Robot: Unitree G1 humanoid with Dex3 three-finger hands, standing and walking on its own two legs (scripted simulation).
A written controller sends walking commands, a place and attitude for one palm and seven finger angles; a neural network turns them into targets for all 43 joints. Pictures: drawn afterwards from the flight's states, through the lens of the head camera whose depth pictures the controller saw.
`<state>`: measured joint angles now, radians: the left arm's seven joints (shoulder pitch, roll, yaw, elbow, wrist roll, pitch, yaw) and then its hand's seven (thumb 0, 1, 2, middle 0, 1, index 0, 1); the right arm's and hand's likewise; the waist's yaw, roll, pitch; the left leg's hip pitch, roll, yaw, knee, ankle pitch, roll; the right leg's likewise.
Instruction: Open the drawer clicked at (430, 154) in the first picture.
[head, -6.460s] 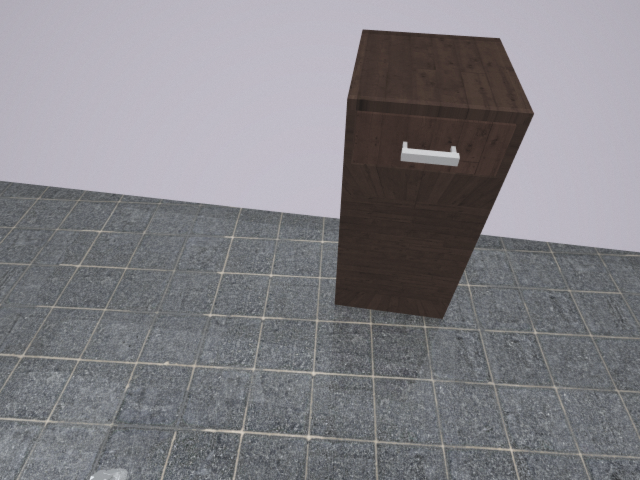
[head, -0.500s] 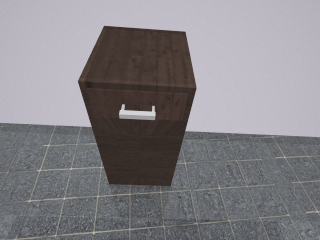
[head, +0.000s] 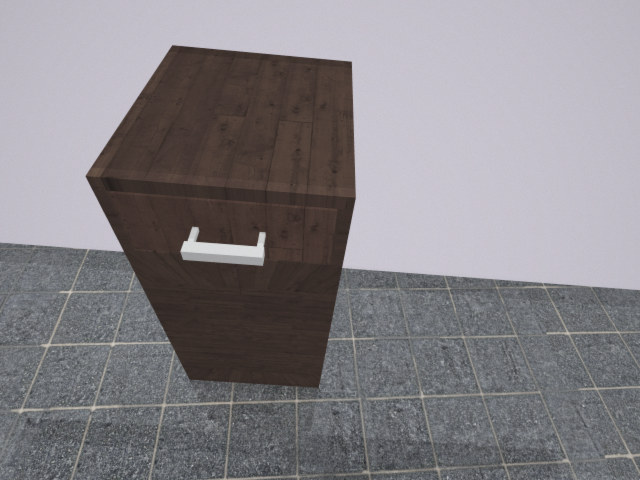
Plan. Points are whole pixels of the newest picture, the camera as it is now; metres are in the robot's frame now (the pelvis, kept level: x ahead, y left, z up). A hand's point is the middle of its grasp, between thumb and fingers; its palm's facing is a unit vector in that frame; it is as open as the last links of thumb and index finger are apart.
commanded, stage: come to a stop and stand still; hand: left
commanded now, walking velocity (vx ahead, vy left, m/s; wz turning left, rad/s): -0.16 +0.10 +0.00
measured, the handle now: (226, 244) +0.47 +0.18 -0.03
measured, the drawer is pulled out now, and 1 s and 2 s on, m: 0.00 0.00 0.00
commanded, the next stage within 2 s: look again from close up in 0.90 s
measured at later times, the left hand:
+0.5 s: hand out of the picture +0.00 +0.24 -0.17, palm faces +0.02 -0.97 -0.24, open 7.4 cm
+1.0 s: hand out of the picture -0.06 +0.23 -0.16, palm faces +0.01 -0.98 -0.19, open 7.4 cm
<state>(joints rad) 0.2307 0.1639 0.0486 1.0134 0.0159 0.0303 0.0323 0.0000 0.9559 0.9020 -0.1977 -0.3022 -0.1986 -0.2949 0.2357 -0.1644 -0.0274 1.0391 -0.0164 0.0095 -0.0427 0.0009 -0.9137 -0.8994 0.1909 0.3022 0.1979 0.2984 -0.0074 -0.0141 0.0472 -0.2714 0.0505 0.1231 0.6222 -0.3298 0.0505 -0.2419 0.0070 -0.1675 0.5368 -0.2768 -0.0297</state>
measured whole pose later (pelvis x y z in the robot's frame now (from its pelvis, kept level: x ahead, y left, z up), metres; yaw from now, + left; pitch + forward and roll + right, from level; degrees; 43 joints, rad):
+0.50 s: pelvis -0.04 +0.04 +0.00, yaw -1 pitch -3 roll -1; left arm 0.30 0.19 0.02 0.97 0.02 0.04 0.04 0.00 0.91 0.90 -0.20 -0.30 -0.20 -0.29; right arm 0.24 -0.18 -0.02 0.91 -0.02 0.03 -0.01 0.00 -0.91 -0.90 0.19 0.30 0.20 0.30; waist 0.01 0.02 0.02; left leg -0.23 -0.01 0.06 0.60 -0.32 0.05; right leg -0.29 -0.07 -0.07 0.60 -0.28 0.00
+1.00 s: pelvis -0.05 +0.06 +0.01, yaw +0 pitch -2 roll +0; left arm 0.36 0.14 -0.01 1.06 0.02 0.00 0.02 0.00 0.91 0.90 -0.20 -0.30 -0.20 -0.29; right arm 0.33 -0.19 0.01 1.05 -0.02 0.01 -0.01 0.00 -0.91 -0.90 0.20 0.30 0.20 0.30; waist -0.01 0.02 0.02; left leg -0.21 -0.07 0.06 0.46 -0.22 0.08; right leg -0.28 -0.02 0.07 0.48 -0.20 0.01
